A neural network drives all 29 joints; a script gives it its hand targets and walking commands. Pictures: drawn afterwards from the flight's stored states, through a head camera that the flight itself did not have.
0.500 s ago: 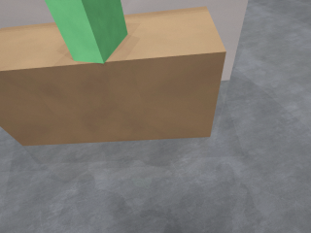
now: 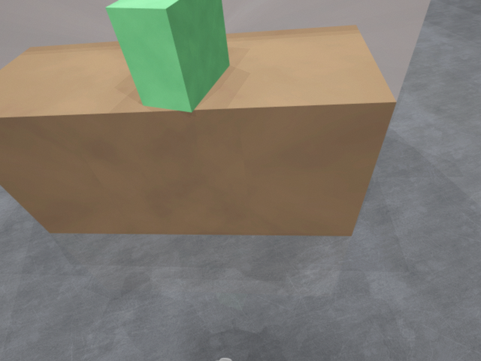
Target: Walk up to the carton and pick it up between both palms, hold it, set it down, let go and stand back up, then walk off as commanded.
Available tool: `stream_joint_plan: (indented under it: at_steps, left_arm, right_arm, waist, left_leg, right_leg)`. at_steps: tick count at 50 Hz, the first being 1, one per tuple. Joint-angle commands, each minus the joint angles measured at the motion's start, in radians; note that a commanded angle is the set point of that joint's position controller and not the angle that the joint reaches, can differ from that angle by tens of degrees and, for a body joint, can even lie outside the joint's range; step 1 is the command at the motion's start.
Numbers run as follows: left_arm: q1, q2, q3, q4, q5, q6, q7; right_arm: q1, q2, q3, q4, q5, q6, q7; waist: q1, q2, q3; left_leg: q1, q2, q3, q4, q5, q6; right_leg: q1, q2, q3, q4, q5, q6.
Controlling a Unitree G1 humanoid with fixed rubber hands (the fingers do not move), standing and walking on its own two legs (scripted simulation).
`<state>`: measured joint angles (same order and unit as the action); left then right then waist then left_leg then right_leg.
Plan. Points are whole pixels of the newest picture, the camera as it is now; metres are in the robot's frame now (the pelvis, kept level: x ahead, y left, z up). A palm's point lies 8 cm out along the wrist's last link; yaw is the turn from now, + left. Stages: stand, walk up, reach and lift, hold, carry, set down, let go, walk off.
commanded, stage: walk up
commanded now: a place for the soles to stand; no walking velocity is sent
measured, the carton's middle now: (179, 41) +1.00 +0.25 +0.12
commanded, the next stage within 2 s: none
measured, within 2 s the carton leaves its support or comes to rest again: neither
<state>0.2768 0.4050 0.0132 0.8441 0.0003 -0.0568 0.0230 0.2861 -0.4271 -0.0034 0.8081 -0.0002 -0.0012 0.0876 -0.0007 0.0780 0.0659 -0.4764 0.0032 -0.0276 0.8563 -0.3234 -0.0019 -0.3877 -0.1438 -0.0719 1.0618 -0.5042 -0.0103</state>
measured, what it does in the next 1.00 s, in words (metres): walks ahead: right foot, then left foot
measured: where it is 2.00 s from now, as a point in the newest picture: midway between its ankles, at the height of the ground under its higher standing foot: (210, 350)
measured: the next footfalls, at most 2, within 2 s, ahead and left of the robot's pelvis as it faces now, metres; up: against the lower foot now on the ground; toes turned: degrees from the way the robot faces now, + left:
right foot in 0.22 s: +0.11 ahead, -0.12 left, +0.00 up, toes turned -5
left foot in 0.58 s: +0.23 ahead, +0.20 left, +0.00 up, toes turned +3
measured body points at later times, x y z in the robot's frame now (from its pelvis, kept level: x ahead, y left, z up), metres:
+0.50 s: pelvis +0.10 +0.03 +0.00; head +0.12 -0.01 +0.45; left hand +0.15 +0.36 -0.07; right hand +0.20 -0.27 -0.13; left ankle +0.15 +0.18 -0.67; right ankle +0.07 -0.12 -0.70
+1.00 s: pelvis +0.19 +0.09 +0.00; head +0.22 +0.06 +0.45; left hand +0.24 +0.42 -0.08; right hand +0.30 -0.21 -0.13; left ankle +0.19 +0.19 -0.67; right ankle +0.23 -0.04 -0.70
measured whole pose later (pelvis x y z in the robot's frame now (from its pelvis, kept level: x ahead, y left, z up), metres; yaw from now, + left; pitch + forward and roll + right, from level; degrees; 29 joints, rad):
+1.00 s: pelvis +0.19 +0.09 +0.00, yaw +3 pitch -1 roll +0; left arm 0.33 0.40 0.01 0.85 0.00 -0.13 0.03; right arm 0.24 -0.43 0.00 0.81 0.00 0.02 0.07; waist 0.00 0.09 0.07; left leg -0.47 -0.02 0.01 1.04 -0.47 0.05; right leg -0.43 -0.07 -0.06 0.86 -0.40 0.01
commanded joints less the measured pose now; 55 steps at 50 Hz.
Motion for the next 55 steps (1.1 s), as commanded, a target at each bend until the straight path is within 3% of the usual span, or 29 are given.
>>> stream_joint_plan:
  at_steps: [1,3,8,9,10,11,12,13,16,18,23,27,28,29,30,31,33,35,36,42,45,46,47,48,49,50,51,53,55]
  left_arm:
    - [-0.02,0.282,0.09,-0.022,-0.006,-0.033,0.008]
    - [0.086,0.269,0.101,0.011,-0.009,-0.042,0.004]
    - [0.092,0.26,0.095,0.0,-0.001,-0.07,0.007]
    - [0.186,0.24,0.094,0.037,-0.007,-0.08,0.01]
    - [0.324,0.279,0.108,0.071,0.008,-0.099,0.024]
    - [0.366,0.371,0.15,0.076,0.025,-0.101,0.042]
    - [0.302,0.456,0.166,0.039,0.026,-0.095,0.045]
    - [0.241,0.46,0.168,0.023,0.013,-0.088,0.044]
    - [0.172,0.403,0.149,-0.011,0.008,-0.087,0.045]
    - [0.201,0.409,0.149,-0.015,0.013,-0.086,0.04]
    - [0.209,0.401,0.143,-0.022,0.014,-0.074,0.041]
    - [0.046,0.392,0.137,-0.068,-0.001,-0.066,0.037]
    - [-0.01,0.343,0.111,-0.064,0.003,-0.058,0.034]
    - [0.034,0.22,0.075,-0.08,-0.01,-0.056,0.031]
    - [0.037,0.177,0.063,-0.086,-0.025,-0.051,0.035]
    - [-0.033,0.29,0.085,-0.076,-0.008,-0.048,0.042]
    - [0.002,0.26,0.075,-0.04,-0.017,-0.046,0.031]
    - [0.076,0.244,0.065,-0.021,-0.008,-0.047,0.026]
    - [0.107,0.243,0.073,-0.001,-0.013,-0.048,0.018]
    - [0.095,0.263,0.086,-0.01,-0.001,-0.068,0.015]
    - [0.264,0.239,0.094,0.044,-0.013,-0.099,0.034]
    - [0.381,0.282,0.114,0.078,0.001,-0.109,0.049]
    - [0.462,0.389,0.154,0.091,0.02,-0.105,0.062]
    - [0.412,0.461,0.17,0.057,0.012,-0.096,0.065]
    - [0.315,0.479,0.165,0.028,0.004,-0.093,0.069]
    - [0.253,0.432,0.151,0.02,0.002,-0.089,0.07]
    - [0.238,0.381,0.147,0.009,0.005,-0.087,0.066]
    - [0.243,0.356,0.132,-0.01,0.005,-0.088,0.069]
    - [0.222,0.389,0.134,-0.019,0.007,-0.086,0.065]
  right_arm:
    - [0.056,-0.32,-0.168,-0.074,-0.035,-0.035,-0.04]
    - [-0.011,-0.265,-0.151,-0.118,-0.046,-0.029,-0.03]
    - [0.015,-0.274,-0.149,-0.124,-0.048,-0.017,-0.022]
    - [-0.05,-0.279,-0.145,-0.14,-0.043,-0.006,-0.019]
    - [-0.138,-0.227,-0.135,-0.167,-0.031,-0.003,-0.02]
    - [-0.156,-0.119,-0.103,-0.198,-0.036,-0.012,-0.015]
    - [-0.153,-0.132,-0.103,-0.185,-0.048,-0.008,-0.029]
    - [-0.141,-0.233,-0.121,-0.151,-0.053,-0.001,-0.035]
    - [-0.124,-0.224,-0.127,-0.131,-0.041,-0.007,-0.015]
    - [-0.113,-0.225,-0.139,-0.12,-0.047,-0.002,-0.009]
    - [-0.208,-0.203,-0.142,-0.157,-0.044,-0.014,-0.008]
    - [-0.02,-0.204,-0.152,-0.08,-0.033,-0.038,-0.007]
    - [0.161,-0.23,-0.167,-0.019,-0.043,-0.047,-0.021]
    - [0.244,-0.324,-0.193,-0.006,-0.053,-0.055,-0.043]
    - [0.137,-0.371,-0.191,-0.04,-0.045,-0.053,-0.051]
    - [0.103,-0.379,-0.191,-0.062,-0.023,-0.052,-0.045]
    - [0.082,-0.32,-0.171,-0.054,-0.018,-0.053,-0.052]
    - [0.04,-0.286,-0.154,-0.08,-0.019,-0.048,-0.055]
    - [0.005,-0.254,-0.146,-0.096,-0.031,-0.046,-0.05]
    - [-0.003,-0.262,-0.14,-0.112,-0.039,-0.031,-0.031]
    - [-0.106,-0.255,-0.132,-0.142,-0.03,-0.008,-0.023]
    - [-0.126,-0.163,-0.115,-0.167,-0.029,-0.01,-0.025]
    - [-0.144,-0.106,-0.085,-0.187,-0.035,-0.019,-0.027]
    - [-0.148,-0.153,-0.096,-0.179,-0.039,-0.007,-0.035]
    - [-0.204,-0.204,-0.101,-0.172,-0.041,0.006,-0.043]
    - [-0.182,-0.214,-0.109,-0.158,-0.04,0.007,-0.039]
    - [-0.182,-0.211,-0.116,-0.129,-0.042,0.005,-0.035]
    - [-0.189,-0.201,-0.117,-0.14,-0.048,-0.001,-0.025]
    - [-0.162,-0.198,-0.13,-0.133,-0.036,-0.002,-0.022]
  waist:
    - [-0.073,0.042,0.015]
    - [-0.04,0.107,-0.04]
    - [-0.047,0.057,-0.061]
    - [0.023,0.036,-0.091]
    - [0.119,-0.08,-0.137]
    - [0.148,-0.285,-0.134]
    - [0.133,-0.28,-0.1]
    - [0.105,-0.189,-0.071]
    - [0.042,-0.121,0.015]
    - [0.058,-0.239,-0.022]
    - [0.092,-0.227,-0.042]
    - [-0.046,-0.186,-0.112]
    - [-0.167,-0.063,-0.198]
    - [-0.18,0.139,-0.228]
    - [-0.127,0.31,-0.143]
    - [-0.138,0.095,-0.138]
    - [-0.081,0.034,-0.032]
    - [-0.068,0.12,-0.061]
    - [-0.046,0.059,-0.074]
    - [-0.074,0.103,0.001]
    - [0.04,0.029,-0.126]
    - [0.118,-0.148,-0.188]
    - [0.158,-0.364,-0.184]
    - [0.127,-0.281,-0.178]
    - [0.109,-0.165,-0.125]
    - [0.056,-0.101,-0.034]
    - [0.069,-0.184,-0.016]
    - [0.057,-0.116,-0.023]
    - [0.049,-0.225,-0.066]
  left_leg:
    - [0.247,0.247,-0.586,-0.573,-0.44,0.202]
    - [0.203,0.195,-0.433,-0.518,-0.384,0.241]
    - [0.198,0.185,-0.387,-0.39,-0.184,0.276]
    - [0.11,0.161,-0.307,-0.294,-0.132,0.243]
    - [-0.078,0.094,-0.201,-0.075,-0.005,0.167]
    - [-0.362,-0.033,-0.044,0.192,-0.042,0.074]
    - [-0.513,-0.051,-0.073,0.325,-0.232,0.04]
    - [-0.511,0.012,-0.128,0.345,-0.211,0.027]
    - [-0.382,0.087,-0.067,0.29,-0.096,0.005]
    - [-0.324,0.071,-0.044,0.248,-0.098,-0.002]
    - [-0.33,0.071,0.014,0.135,-0.154,0.001]
    - [0.049,0.018,0.1,-0.177,-0.045,0.042]
    - [0.309,-0.025,0.051,-0.26,-0.056,0.052]
    - [0.484,0.077,-0.221,-0.332,-0.042,0.074]
    - [0.502,0.235,-0.652,-0.531,-0.109,0.162]
    - [0.462,0.309,-0.779,-0.564,-0.108,0.215]
    - [0.419,0.286,-0.574,-0.472,0.095,0.183]
    - [0.333,0.241,-0.428,-0.42,0.083,0.199]
    - [0.302,0.211,-0.379,-0.445,0.033,0.189]
    - [0.216,0.239,-0.372,-0.438,-0.172,0.294]
    - [0.098,0.158,-0.183,-0.183,0.166,0.24]
    - [-0.046,0.067,-0.087,0.094,0.275,0.145]
    - [-0.327,-0.03,0.006,0.313,-0.032,0.079]
    - [-0.443,-0.029,-0.02,0.396,-0.243,0.04]
    - [-0.467,0.014,-0.12,0.434,-0.267,0.024]
    - [-0.451,0.062,-0.104,0.433,-0.223,0.019]
    - [-0.457,0.09,-0.073,0.41,-0.204,0.01]
    - [-0.374,0.09,-0.062,0.33,-0.157,0.011]
    - [-0.305,0.099,-0.043,0.266,-0.199,-0.001]
  right_leg:
    - [-0.39,0.041,0.063,0.153,0.005,-0.044]
    - [-0.286,0.045,0.033,0.021,-0.002,-0.028]
    - [-0.113,0.083,0.006,-0.295,-0.012,-0.042]
    - [0.056,0.098,-0.011,-0.476,0.086,-0.061]
    - [0.311,0.08,0.064,-0.557,0.128,-0.084]
    - [0.485,-0.14,0.423,-0.692,-0.076,-0.134]
    - [0.464,-0.355,0.74,-0.813,-0.232,-0.201]
    - [0.424,-0.368,0.745,-0.788,-0.215,-0.225]
    - [0.293,-0.257,0.449,-0.727,0.006,-0.217]
    - [0.276,-0.242,0.354,-0.656,0.202,-0.226]
    - [0.348,-0.254,0.286,-0.525,0.551,-0.25]
    - [0.164,-0.203,0.112,-0.334,0.618,-0.191]
    - [0.004,-0.14,0.032,-0.044,0.596,-0.131]
    - [-0.208,-0.025,-0.015,0.176,0.441,-0.063]
    - [-0.464,0.128,-0.02,0.262,-0.052,-0.024]
    - [-0.455,0.103,0.074,0.267,-0.07,-0.035]
    - [-0.456,0.046,0.082,0.243,0.006,-0.035]
    - [-0.377,0.021,0.064,0.142,0.042,-0.035]
    - [-0.317,0.019,0.076,0.094,0.077,-0.034]
    - [-0.259,0.053,0.006,-0.165,0.049,-0.031]
    - [0.149,0.125,-0.063,-0.492,0.189,-0.049]
    - [0.372,0.061,0.084,-0.579,0.234,-0.045]
    - [0.54,-0.129,0.371,-0.627,0.171,-0.094]
    - [0.53,-0.332,0.736,-0.714,0.149,-0.212]
    - [0.446,-0.379,0.791,-0.74,0.164,-0.285]
    - [0.362,-0.348,0.638,-0.683,0.233,-0.277]
    - [0.376,-0.299,0.504,-0.641,0.312,-0.275]
    - [0.301,-0.233,0.397,-0.572,0.509,-0.241]
    - [0.275,-0.23,0.323,-0.528,0.589,-0.25]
